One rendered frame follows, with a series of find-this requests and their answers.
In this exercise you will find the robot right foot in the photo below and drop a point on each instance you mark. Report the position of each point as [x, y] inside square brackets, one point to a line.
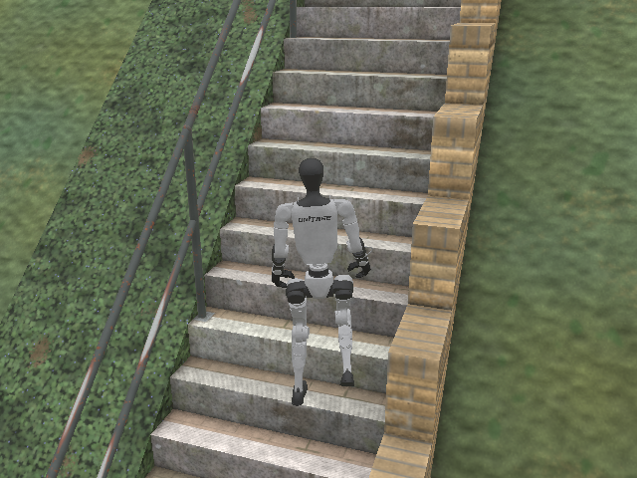
[347, 379]

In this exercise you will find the robot left hand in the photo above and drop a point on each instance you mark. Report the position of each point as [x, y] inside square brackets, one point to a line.
[276, 278]

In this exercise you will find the robot foot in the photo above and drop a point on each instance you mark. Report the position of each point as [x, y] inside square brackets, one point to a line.
[347, 379]
[298, 397]

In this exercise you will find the right robot forearm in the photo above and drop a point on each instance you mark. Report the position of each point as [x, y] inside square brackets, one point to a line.
[361, 257]

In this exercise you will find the left robot upper arm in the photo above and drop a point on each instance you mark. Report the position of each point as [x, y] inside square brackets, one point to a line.
[283, 214]

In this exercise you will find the robot right hand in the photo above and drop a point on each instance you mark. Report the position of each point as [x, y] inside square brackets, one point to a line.
[364, 272]

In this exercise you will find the robot left foot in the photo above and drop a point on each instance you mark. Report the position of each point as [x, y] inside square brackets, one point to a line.
[298, 397]

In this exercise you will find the left robot forearm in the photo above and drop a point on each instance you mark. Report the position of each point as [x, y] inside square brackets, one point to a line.
[278, 263]

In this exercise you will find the right robot upper arm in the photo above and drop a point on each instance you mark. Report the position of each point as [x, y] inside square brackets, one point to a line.
[345, 209]

